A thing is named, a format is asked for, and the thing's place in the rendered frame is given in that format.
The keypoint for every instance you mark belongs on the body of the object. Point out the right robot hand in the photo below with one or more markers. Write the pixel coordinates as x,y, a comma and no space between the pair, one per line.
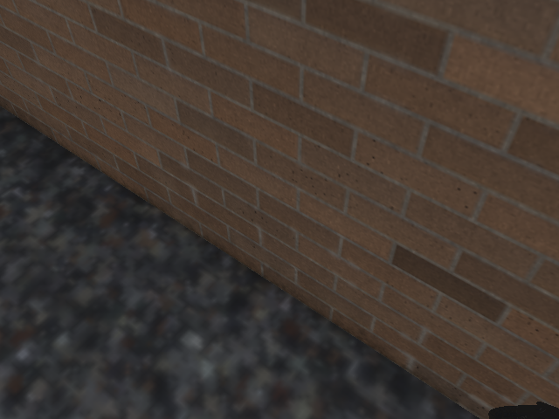
540,411

